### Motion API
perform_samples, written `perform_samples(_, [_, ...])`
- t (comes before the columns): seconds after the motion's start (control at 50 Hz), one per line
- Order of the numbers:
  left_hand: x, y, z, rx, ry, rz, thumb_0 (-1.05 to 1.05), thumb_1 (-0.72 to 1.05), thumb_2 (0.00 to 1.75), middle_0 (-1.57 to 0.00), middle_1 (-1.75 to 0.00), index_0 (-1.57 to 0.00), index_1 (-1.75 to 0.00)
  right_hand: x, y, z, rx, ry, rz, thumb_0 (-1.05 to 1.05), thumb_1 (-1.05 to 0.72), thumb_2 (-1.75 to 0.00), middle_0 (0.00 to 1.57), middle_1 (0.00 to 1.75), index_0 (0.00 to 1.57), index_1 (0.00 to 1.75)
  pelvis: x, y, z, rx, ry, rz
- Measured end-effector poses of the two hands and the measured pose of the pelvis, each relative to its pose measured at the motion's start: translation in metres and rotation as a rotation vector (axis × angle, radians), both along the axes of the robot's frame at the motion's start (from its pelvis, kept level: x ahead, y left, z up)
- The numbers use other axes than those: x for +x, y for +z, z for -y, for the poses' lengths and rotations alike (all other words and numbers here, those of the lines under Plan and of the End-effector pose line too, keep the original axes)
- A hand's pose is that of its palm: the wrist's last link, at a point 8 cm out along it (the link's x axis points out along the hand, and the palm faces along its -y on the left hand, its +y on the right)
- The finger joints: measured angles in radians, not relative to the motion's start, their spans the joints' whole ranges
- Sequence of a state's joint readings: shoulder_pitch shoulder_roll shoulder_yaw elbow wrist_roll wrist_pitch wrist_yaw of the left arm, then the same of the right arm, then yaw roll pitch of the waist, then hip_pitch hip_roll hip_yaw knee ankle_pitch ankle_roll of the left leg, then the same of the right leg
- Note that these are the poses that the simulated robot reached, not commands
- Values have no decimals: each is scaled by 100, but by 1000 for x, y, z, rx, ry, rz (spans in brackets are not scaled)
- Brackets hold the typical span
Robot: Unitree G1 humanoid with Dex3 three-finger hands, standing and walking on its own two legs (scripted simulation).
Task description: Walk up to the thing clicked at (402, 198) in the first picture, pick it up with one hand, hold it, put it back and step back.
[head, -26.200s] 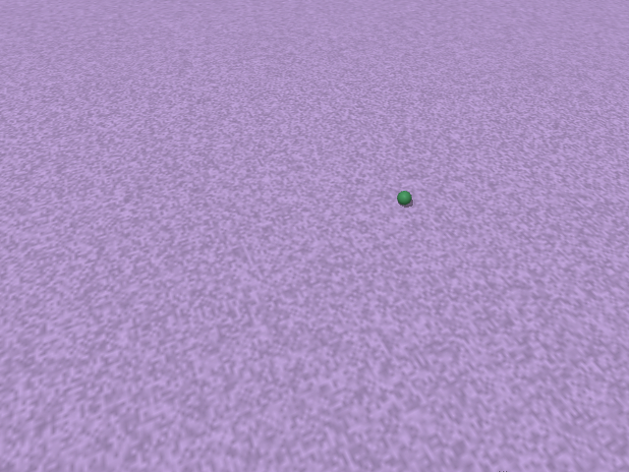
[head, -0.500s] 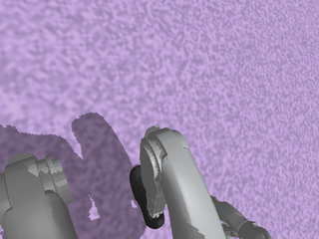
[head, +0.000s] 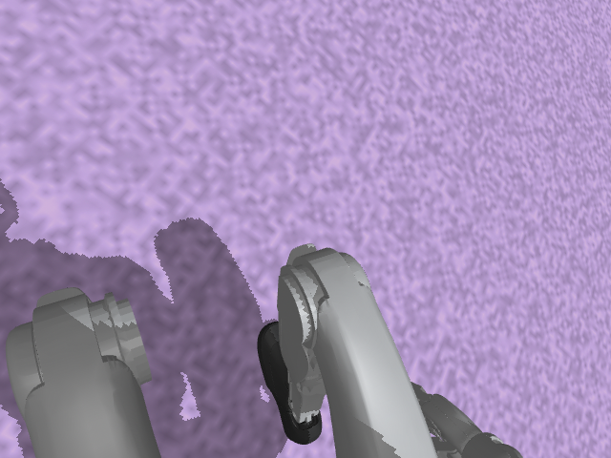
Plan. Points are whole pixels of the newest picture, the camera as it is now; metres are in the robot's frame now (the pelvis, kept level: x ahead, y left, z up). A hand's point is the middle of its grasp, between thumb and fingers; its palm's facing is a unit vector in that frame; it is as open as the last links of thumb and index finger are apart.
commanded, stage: withdraw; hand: left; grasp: from above
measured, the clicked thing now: out of the picture +0.41 +0.37 -0.27
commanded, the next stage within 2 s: home in 0.64 s
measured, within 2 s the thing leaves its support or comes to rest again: neither
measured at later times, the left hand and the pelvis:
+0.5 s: hand out of the picture +0.40 +0.37 -0.06, palm faces -0.47 -0.13 -0.87, open 14.0 cm; pelvis -0.02 -0.01 +0.06, yaw +6 degrees
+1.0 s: hand out of the picture +0.39 +0.37 -0.10, palm faces -0.31 -0.19 -0.93, open 12.6 cm; pelvis -0.01 +0.00 +0.04, yaw +6 degrees
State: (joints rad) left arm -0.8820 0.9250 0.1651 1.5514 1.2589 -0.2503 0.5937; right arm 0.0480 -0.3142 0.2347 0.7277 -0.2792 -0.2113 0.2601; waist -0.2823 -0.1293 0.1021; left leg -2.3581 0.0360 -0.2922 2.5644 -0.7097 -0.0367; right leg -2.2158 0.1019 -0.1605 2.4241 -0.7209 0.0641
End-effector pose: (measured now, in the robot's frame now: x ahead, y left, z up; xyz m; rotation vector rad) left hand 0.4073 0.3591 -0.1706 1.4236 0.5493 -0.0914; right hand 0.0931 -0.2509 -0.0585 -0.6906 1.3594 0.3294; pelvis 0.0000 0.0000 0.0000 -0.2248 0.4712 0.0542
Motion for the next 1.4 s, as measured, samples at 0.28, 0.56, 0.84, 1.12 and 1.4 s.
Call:
perform_samples(0.28, [-6,124,-13,93,41,0,0,-48,97,-9,-100,-9,-99,33,-2,-3,116,-191,125,1,-90,-89,20,30,20,30,-4,34,4,50,48,-81])
perform_samples(0.56, [-4,157,-13,32,-13,-122,0,-50,99,-9,-101,-9,-101,-1,33,18,-21,-244,116,1,-90,-89,20,30,20,30,-18,60,8,68,67,-72])
perform_samples(0.84, [-16,93,-9,13,-71,-34,0,-44,95,-14,-95,-14,-94,-39,10,17,-100,-253,4,1,-89,-89,20,30,20,30,-18,27,5,50,63,-56])
perform_samples(1.12, [-48,183,-7,-129,206,48,0,14,90,-24,-56,-22,-58,20,32,-16,98,-336,139,1,-90,-89,20,30,20,30,-9,86,4,69,84,-131])
perform_samples(1.4, [-152,301,20,-577,458,59,0,81,90,-22,-33,-21,-34,124,164,-29,154,-247,454,1,-90,-89,20,30,20,30,-4,197,3,99,128,-67])
